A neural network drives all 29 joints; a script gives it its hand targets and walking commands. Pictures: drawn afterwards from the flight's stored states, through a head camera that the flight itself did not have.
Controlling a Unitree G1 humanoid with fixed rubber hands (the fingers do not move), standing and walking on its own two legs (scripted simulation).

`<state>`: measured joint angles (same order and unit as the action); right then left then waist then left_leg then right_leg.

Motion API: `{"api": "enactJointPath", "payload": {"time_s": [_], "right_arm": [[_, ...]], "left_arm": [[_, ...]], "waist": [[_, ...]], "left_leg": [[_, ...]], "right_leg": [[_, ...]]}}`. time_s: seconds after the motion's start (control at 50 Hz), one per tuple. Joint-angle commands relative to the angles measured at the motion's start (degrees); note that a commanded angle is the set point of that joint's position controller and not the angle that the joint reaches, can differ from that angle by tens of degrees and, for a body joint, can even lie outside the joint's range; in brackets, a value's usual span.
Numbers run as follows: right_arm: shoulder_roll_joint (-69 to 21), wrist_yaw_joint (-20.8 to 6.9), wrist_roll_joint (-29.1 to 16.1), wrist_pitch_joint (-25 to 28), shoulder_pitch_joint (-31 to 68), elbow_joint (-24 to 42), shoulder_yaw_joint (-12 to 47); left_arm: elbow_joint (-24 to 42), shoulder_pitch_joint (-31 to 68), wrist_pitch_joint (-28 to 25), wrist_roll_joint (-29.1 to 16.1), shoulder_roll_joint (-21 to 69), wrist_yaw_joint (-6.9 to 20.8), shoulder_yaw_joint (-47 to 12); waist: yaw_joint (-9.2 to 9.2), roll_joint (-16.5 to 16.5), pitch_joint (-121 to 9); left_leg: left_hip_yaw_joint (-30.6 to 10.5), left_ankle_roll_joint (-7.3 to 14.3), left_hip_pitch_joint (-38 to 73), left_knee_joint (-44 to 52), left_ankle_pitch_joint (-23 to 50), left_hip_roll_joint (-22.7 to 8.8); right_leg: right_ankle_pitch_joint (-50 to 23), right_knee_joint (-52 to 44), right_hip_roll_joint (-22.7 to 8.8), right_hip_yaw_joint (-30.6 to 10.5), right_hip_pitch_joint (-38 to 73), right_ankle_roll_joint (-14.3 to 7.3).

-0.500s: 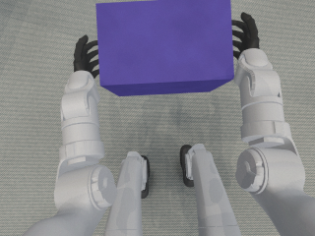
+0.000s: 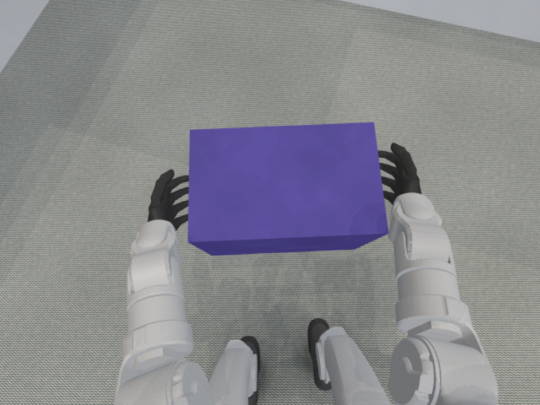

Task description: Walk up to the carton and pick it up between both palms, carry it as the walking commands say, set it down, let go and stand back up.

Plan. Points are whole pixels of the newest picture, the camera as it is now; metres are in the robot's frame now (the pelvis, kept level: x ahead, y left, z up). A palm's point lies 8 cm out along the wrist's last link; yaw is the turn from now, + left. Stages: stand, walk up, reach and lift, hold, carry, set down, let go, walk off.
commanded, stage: reach and lift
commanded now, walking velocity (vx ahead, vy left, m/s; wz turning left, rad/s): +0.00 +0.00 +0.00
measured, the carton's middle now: (282, 197) +0.44 -0.01 -0.12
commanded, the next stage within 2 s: hold in 1.88 s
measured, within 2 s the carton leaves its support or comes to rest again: neither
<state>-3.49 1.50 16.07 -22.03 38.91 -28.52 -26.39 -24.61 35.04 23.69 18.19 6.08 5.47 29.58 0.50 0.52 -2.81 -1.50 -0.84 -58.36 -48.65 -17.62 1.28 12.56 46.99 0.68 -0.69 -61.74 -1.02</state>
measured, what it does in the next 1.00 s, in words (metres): rises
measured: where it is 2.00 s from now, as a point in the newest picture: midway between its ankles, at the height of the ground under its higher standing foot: (285, 375)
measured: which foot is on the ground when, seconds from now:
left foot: down 0.00-1.00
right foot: down 0.00-1.00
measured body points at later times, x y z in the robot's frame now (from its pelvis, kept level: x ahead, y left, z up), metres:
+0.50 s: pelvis +0.00 +0.00 +0.04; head +0.11 -0.02 +0.48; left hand +0.36 +0.18 +0.02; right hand +0.38 -0.18 +0.03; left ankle +0.04 +0.13 -0.68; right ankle +0.08 -0.11 -0.68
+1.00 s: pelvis +0.05 +0.00 +0.07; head +0.04 +0.00 +0.52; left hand +0.35 +0.17 +0.08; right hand +0.35 -0.19 +0.10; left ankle +0.04 +0.13 -0.68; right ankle +0.08 -0.11 -0.68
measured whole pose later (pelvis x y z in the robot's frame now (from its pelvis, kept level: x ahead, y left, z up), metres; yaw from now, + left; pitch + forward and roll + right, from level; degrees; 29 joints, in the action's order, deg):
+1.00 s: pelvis +0.05 +0.00 +0.07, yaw -1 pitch +1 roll +0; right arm -7.8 -3.4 18.0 -35.3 16.8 -14.2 -21.3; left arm -14.0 14.5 37.0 17.7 8.7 4.4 20.4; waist -0.4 -0.2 -2.2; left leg -1.1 -0.4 -7.6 -17.1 -10.0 0.0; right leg 5.7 16.9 1.5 -1.7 -11.7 -0.9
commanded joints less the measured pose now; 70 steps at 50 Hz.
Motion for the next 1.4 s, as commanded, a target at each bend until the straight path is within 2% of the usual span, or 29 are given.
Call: {"api": "enactJointPath", "payload": {"time_s": [0.0,0.02,0.08,0.1,0.12,0.2,0.22,0.34,0.38,0.4,0.46,0.48,0.54,0.56,0.64,0.68,0.8,0.82,0.84,0.86,0.94,1.02,1.08,1.1,1.14,1.3,1.34,1.36,1.38], "right_arm": [[-53.80,-24.50,-10.30,0.81,20.33,1.28,39.49],[-53.22,-24.60,-10.53,1.00,19.93,1.99,40.23],[-54.60,-24.18,-11.21,0.84,17.65,5.46,43.78],[-53.49,-24.01,-11.02,0.80,17.75,4.84,43.27],[-53.95,-23.97,-10.79,0.55,16.61,4.26,43.49],[-54.25,-23.84,-9.33,-0.54,15.01,1.21,41.64],[-53.69,-23.87,-8.96,-0.98,14.28,-0.85,40.43],[-54.62,-24.13,-7.81,-2.86,17.98,-2.71,37.89],[-54.57,-24.19,-7.37,-3.52,18.90,-3.69,36.59],[-55.01,-24.30,-7.36,-3.83,19.38,-3.75,36.40],[-55.45,-24.65,-7.46,-4.84,21.19,-3.92,35.54],[-55.18,-24.71,-6.95,-5.39,20.23,-5.07,34.75],[-55.87,-24.88,-7.30,-6.10,21.27,-2.79,34.99],[-54.77,-24.87,-6.32,-6.61,20.43,-5.38,32.88],[-54.92,-24.73,-6.49,-7.80,16.17,-3.30,33.57],[-55.09,-24.55,-6.34,-8.75,13.30,-3.02,33.76],[-54.47,-22.84,-10.41,-10.96,7.64,7.82,40.40],[-53.95,-22.48,-10.53,-11.31,6.66,8.30,40.79],[-53.56,-22.17,-10.96,-11.85,5.45,9.49,41.42],[-53.25,-21.94,-11.05,-12.44,4.41,9.66,41.57],[-52.45,-21.43,-12.04,-14.43,1.41,12.57,42.99],[-51.16,-21.49,-11.77,-16.15,2.83,12.04,42.06],[-51.50,-21.89,-12.84,-16.30,5.73,14.75,43.39],[-50.23,-21.82,-12.02,-16.45,6.02,13.00,41.57],[-50.60,-22.09,-10.82,-16.96,7.42,12.11,40.86],[-50.87,-23.32,-9.24,-17.61,8.86,7.81,37.40],[-50.60,-23.45,-9.12,-17.49,8.87,8.57,37.06],[-50.49,-23.53,-9.32,-17.49,8.49,8.65,37.14],[-50.11,-23.46,-9.33,-17.42,8.90,9.32,37.11]], "left_arm": [[2.83,27.73,-2.90,-12.20,50.08,16.31,-40.27],[3.11,26.67,-3.00,-12.17,50.36,16.17,-40.63],[5.94,24.18,-3.02,-13.13,50.49,15.90,-43.10],[4.05,22.40,-2.86,-12.19,49.41,15.82,-41.79],[4.53,22.87,-2.90,-12.34,49.24,15.80,-42.14],[3.55,22.70,-2.05,-11.60,48.92,15.82,-41.54],[2.75,23.61,-1.70,-11.24,47.90,15.89,-40.65],[1.13,27.88,0.15,-10.73,47.64,17.27,-38.52],[0.16,30.34,0.88,-10.68,47.74,17.91,-37.76],[-0.12,29.89,1.21,-10.47,47.92,18.00,-37.31],[-0.25,31.83,2.22,-10.54,47.96,18.53,-36.78],[-0.54,32.52,2.53,-10.88,47.59,18.72,-36.38],[-0.24,31.37,3.42,-11.04,48.75,18.92,-36.13],[-3.01,30.27,3.81,-9.85,47.47,18.91,-33.70],[-1.39,26.31,5.15,-10.21,48.18,18.71,-34.68],[-0.29,23.85,5.84,-9.89,47.25,18.56,-34.48],[9.20,16.40,8.07,-14.47,49.13,16.36,-42.24],[9.68,15.50,8.53,-14.35,48.56,16.06,-42.61],[10.26,14.14,8.99,-15.02,48.89,15.67,-43.55],[12.24,14.02,9.43,-15.15,48.01,15.19,-44.09],[15.65,11.18,11.48,-16.44,48.35,13.82,-46.99],[14.66,12.34,13.34,-15.92,48.07,13.04,-46.15],[15.36,14.32,13.82,-17.12,50.23,13.05,-47.73],[12.60,14.95,14.28,-16.29,49.57,13.15,-46.07],[11.97,16.35,14.31,-15.84,49.35,13.33,-44.56],[8.69,20.09,14.40,-14.08,48.55,13.63,-40.84],[8.33,18.92,14.62,-13.68,48.91,13.51,-40.73],[9.33,19.31,14.49,-13.71,48.77,13.43,-40.91],[8.42,18.13,14.65,-13.73,49.26,13.40,-40.62]], "waist": [[0.14,-0.93,-53.41],[-0.54,0.04,-53.33],[-0.60,-2.21,-54.78],[-1.68,-1.52,-52.07],[-1.04,-2.17,-51.49],[-1.50,-2.40,-45.16],[-1.22,-1.24,-42.26],[-2.04,-1.74,-37.05],[-1.30,-1.17,-35.06],[-1.92,-1.19,-34.69],[-1.64,-0.25,-34.03],[-0.93,-0.97,-32.73],[-1.52,-1.18,-33.65],[-1.40,-1.49,-28.38],[-1.09,-1.75,-27.30],[-1.81,-2.08,-26.04],[-1.60,-2.03,-29.29],[-1.63,-1.31,-27.70],[-1.29,-2.50,-27.21],[-1.53,-1.09,-25.87],[-1.18,-1.04,-21.66],[-1.56,-0.10,-14.20],[-0.93,0.29,-15.47],[-0.24,1.31,-11.83],[-0.57,-1.00,-10.24],[-0.48,-0.18,-6.87],[-0.19,-0.70,-7.79],[-0.63,0.53,-8.05],[-0.46,-0.70,-8.20]], "left_leg": [[0.30,-0.11,19.54,7.23,26.17,4.44],[0.38,-0.29,19.77,7.69,27.16,4.57],[0.27,-0.34,21.76,9.50,29.09,4.73],[0.65,-0.12,20.36,10.07,27.63,4.73],[0.79,0.05,20.87,10.91,26.67,4.71],[1.10,0.59,23.05,14.06,21.35,4.43],[1.54,0.62,23.11,14.82,19.33,4.48],[2.18,1.46,27.54,19.24,11.34,4.52],[2.29,1.73,28.61,20.33,7.68,4.41],[2.21,1.81,29.78,21.26,7.38,4.40],[2.26,1.85,32.73,22.93,4.99,4.19],[2.14,1.85,33.76,23.32,4.67,3.91],[1.97,1.97,37.71,25.29,6.16,3.87],[2.20,2.11,35.31,25.68,4.68,3.73],[1.81,1.91,39.33,27.67,10.03,3.90],[1.92,1.97,40.95,28.54,13.35,3.96],[0.72,0.98,50.18,29.68,27.10,4.41],[0.80,0.80,50.50,30.01,27.38,4.52],[0.44,0.82,51.55,30.40,27.74,4.46],[0.46,0.71,51.14,30.85,27.71,4.63],[-0.17,0.42,54.01,32.41,26.47,4.37],[-0.17,0.66,52.27,34.47,17.22,3.90],[-0.27,0.61,54.06,35.09,14.42,3.59],[0.01,0.63,52.05,35.74,11.26,3.60],[0.05,1.21,52.43,36.77,7.64,3.45],[0.03,1.64,51.86,39.01,2.99,2.87],[-0.35,1.32,53.22,39.07,5.37,2.71],[-0.19,1.24,52.97,39.11,6.27,2.82],[-0.43,1.20,53.49,38.99,7.44,2.67]], "right_leg": [[-29.35,-2.97,5.15,-1.52,42.87,0.22],[-30.03,-3.42,5.03,-1.85,43.36,0.11],[-34.00,-5.28,5.05,-2.30,48.25,0.33],[-32.82,-5.67,4.71,-2.44,47.34,0.50],[-32.34,-6.59,4.63,-2.41,48.18,0.59],[-24.18,-10.27,4.63,-2.10,46.83,0.51],[-21.91,-11.42,4.32,-2.38,45.99,0.31],[-10.80,-16.31,4.42,-1.76,47.32,0.02],[-6.03,-17.84,4.06,-1.83,47.80,-0.30],[-5.41,-18.64,4.26,-1.73,49.08,-0.48],[-2.43,-20.04,4.09,-1.58,51.41,-0.68],[-1.76,-20.81,4.11,-1.69,50.60,-0.65],[-3.06,-22.57,4.32,-1.30,54.04,-0.34],[-2.38,-22.73,4.20,-1.13,52.02,-0.12],[-8.79,-24.33,4.52,-1.14,56.35,0.09],[-12.72,-25.04,4.37,-1.24,58.29,0.45],[-27.56,-26.12,4.58,-2.02,67.15,1.48],[-28.06,-26.82,4.27,-2.43,66.44,1.49],[-28.37,-27.10,4.53,-2.30,67.12,1.75],[-28.90,-27.19,4.32,-2.71,67.89,1.47],[-25.02,-29.02,4.81,-2.67,67.66,1.38],[-15.05,-30.52,4.50,-2.50,65.90,0.87],[-11.82,-30.82,4.51,-2.33,67.59,0.66],[-9.17,-31.30,4.00,-2.20,65.96,0.41],[-5.36,-31.82,4.24,-1.64,65.79,0.53],[-1.41,-32.48,4.38,-0.75,66.19,0.29],[-3.38,-32.74,4.49,-0.66,66.58,0.33],[-4.57,-32.66,4.43,-0.91,67.19,0.28],[-5.07,-32.80,4.50,-0.88,67.01,0.44]]}}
